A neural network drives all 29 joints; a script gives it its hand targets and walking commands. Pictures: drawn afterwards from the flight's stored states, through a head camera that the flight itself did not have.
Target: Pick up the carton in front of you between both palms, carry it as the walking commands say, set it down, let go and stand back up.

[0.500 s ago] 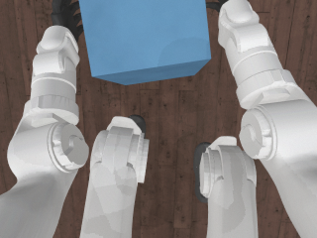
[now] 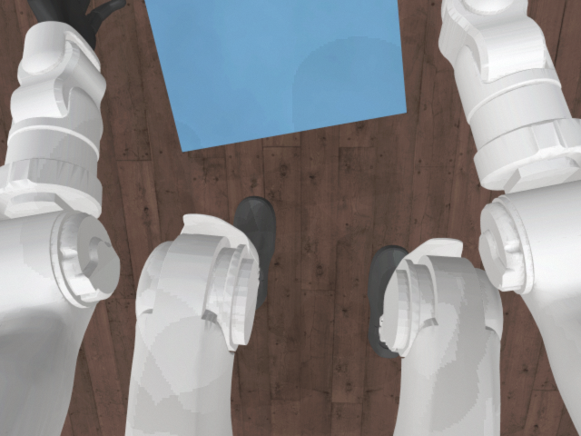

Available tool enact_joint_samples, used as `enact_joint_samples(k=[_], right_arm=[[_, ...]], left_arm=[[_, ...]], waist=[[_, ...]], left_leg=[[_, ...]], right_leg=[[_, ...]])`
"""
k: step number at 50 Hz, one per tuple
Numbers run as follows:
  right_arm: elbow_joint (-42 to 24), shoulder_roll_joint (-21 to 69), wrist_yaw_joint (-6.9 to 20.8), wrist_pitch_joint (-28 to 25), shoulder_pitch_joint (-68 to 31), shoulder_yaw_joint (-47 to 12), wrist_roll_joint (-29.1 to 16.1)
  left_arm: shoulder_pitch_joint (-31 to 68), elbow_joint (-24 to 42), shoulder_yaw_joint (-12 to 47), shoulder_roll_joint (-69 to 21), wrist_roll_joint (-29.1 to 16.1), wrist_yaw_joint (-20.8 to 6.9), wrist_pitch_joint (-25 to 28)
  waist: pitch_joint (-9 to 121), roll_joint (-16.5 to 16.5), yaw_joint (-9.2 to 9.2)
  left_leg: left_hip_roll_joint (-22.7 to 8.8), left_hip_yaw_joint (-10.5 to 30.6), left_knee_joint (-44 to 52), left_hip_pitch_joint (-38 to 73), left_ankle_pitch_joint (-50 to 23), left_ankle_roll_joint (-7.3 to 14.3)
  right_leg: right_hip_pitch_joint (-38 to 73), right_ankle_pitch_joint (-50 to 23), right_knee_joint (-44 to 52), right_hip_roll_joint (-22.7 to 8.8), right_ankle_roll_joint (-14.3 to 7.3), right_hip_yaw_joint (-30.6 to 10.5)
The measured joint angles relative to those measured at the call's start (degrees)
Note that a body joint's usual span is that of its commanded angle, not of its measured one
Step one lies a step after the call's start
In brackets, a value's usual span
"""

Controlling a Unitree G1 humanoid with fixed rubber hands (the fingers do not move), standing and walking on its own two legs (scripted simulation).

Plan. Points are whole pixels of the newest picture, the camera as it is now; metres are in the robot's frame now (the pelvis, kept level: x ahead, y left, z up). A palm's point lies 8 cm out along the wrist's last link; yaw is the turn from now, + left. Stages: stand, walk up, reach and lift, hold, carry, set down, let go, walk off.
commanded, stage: set down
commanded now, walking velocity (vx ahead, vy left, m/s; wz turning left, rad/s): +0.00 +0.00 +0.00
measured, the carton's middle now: (283, 44) +0.50 +0.10 -0.26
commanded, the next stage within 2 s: let go in 0.96 s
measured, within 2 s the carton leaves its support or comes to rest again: neither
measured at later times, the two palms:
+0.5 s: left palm out of the picture +0.48 +0.31 -0.01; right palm out of the picture +0.59 -0.06 -0.01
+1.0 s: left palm out of the picture +0.48 +0.32 +0.14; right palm out of the picture +0.59 -0.06 +0.14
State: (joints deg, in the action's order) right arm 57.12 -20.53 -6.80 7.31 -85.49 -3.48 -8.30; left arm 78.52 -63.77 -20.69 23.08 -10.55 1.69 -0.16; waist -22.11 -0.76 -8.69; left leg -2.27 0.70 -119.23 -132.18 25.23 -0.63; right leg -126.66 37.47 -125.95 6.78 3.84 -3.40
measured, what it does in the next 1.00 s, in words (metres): rises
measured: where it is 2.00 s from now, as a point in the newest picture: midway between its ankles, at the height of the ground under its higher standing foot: (319, 295)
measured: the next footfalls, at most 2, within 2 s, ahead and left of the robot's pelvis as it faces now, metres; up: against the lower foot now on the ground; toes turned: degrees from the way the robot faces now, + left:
none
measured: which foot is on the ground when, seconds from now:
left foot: down 0.00-1.00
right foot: down 0.00-1.00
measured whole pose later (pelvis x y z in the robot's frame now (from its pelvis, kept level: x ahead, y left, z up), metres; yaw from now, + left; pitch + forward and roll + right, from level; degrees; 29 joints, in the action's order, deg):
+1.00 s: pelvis +0.04 +0.01 +0.23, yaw +1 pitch +46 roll -2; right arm 51.1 -14.1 -3.4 12.2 -66.7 11.2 2.9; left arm 56.8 -44.0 -24.4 13.5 -0.6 -1.3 -9.7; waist 5.0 -3.0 -8.6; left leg 0.7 2.7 -70.4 -99.3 17.1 -0.7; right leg -93.8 26.6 -74.3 4.0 2.4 -3.5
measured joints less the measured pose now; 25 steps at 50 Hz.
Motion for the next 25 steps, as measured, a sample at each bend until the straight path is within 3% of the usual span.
enact_joint_samples(k=[8,17,25], right_arm=[[-5.09,1.01,-1.11,3.89,3.71,4.59,2.42],[1.35,2.84,0.68,4.11,4.82,11.5,6.8],[-2.67,3.35,0.89,4.56,9.09,11.58,7.4]], left_arm=[[-4.27,11.32,2.37,-3.08,0.18,2.1,-5.68],[-8.3,12.19,1.13,-5.85,4.55,1.63,-7.86],[-12.1,15.98,-1.04,-7.09,6.04,0.72,-8.98]], waist=[[5.47,-1.15,-0.62],[15.78,-2.58,-0.79],[20.57,-1.94,-0.6]], left_leg=[[2.12,0.91,4.09,2.77,-0.69,-0.27],[3.09,1.94,12.92,6.25,-1.48,-0.64],[2.98,1.89,19.42,9.44,-1.99,-0.37]], right_leg=[[3.89,0.31,4.32,-1.93,-0.48,1.0],[7.51,-1.1,13.96,-2.5,-1.19,1.78],[10.41,-2.49,21.06,-2.24,-1.02,1.32]])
